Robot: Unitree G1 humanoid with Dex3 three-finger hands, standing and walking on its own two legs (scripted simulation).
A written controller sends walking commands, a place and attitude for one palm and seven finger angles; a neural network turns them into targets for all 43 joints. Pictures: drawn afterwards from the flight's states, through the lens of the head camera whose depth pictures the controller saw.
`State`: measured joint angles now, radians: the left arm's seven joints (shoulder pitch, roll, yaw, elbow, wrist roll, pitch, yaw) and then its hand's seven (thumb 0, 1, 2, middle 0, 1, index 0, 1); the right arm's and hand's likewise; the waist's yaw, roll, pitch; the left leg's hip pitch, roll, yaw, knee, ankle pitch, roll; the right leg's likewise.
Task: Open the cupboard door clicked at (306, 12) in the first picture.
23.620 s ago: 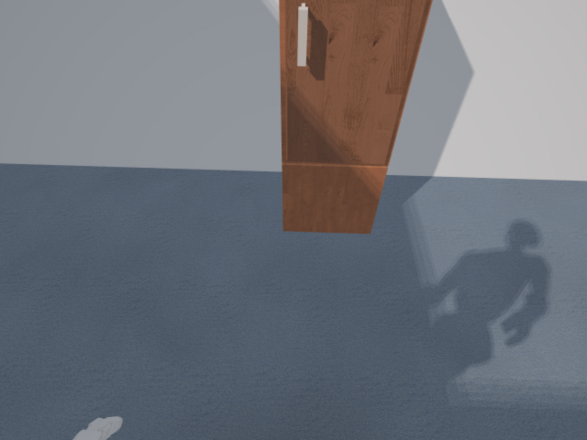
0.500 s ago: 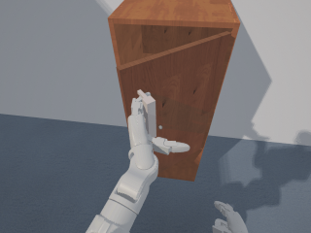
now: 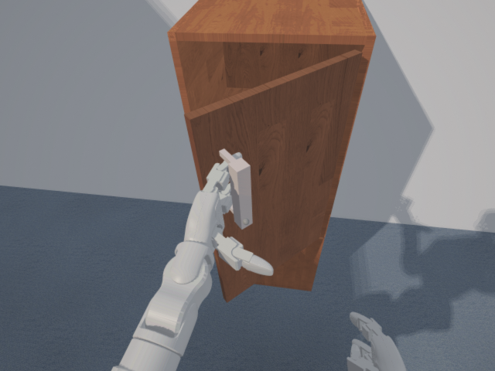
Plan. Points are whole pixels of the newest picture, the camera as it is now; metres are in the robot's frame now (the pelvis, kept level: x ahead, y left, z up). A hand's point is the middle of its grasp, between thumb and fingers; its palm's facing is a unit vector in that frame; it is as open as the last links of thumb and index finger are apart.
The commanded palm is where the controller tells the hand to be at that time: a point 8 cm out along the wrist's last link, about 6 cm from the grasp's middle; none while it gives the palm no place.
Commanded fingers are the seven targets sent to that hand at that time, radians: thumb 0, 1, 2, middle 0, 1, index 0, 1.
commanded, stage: slide the hand sideways off the handle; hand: left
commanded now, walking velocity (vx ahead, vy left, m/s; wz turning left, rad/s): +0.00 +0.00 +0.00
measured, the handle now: (234, 189) +0.38 +0.06 +0.11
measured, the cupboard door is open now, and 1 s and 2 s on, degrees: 44 45 45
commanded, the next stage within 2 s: draw the hand back to the body in 0.78 s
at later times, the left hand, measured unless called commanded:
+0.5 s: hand (210, 244) +0.27 +0.08 +0.12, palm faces -0.09 -0.99 -0.04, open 16.1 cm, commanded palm +0.23 +0.14 +0.11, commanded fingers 0.00 -0.50 0.30 -0.15 -0.30 -0.15 -0.30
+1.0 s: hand (176, 257) +0.24 +0.12 +0.12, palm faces -0.09 -0.99 -0.05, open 16.3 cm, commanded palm +0.21 +0.18 +0.12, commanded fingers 0.00 -0.50 0.30 -0.15 -0.30 -0.15 -0.30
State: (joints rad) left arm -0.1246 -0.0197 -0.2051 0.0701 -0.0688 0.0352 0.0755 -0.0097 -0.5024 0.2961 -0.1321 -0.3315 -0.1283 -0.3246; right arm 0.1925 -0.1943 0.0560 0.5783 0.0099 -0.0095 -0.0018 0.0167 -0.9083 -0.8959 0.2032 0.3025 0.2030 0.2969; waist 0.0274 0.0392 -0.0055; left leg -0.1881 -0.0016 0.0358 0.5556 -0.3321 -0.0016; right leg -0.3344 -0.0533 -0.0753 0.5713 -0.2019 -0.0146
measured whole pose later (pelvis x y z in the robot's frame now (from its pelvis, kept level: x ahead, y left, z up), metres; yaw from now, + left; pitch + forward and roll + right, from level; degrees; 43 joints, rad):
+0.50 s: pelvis +0.03 -0.01 +0.00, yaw -1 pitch -2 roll +0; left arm 0.24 0.11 -0.11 -0.28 -0.10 0.06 -0.04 -0.01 -0.50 0.30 -0.22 -0.34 -0.20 -0.33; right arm 0.17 -0.21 0.06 0.52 0.01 -0.01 -0.03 0.02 -0.91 -0.90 0.20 0.30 0.20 0.30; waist 0.03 0.04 -0.01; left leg -0.14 0.04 0.04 0.53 -0.36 -0.02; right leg -0.29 -0.01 -0.08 0.55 -0.23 -0.03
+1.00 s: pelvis +0.02 +0.00 +0.00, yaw +0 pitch -1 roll +0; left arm 0.34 0.16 -0.03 -0.35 -0.15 0.02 -0.13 -0.01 -0.50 0.30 -0.15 -0.31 -0.15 -0.30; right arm 0.23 -0.21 0.08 0.54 0.01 -0.17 -0.04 0.02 -0.91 -0.90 0.21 0.30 0.21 0.30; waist 0.03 0.04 -0.02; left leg -0.20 0.02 0.02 0.61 -0.39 0.00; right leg -0.33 -0.04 -0.09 0.60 -0.25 -0.01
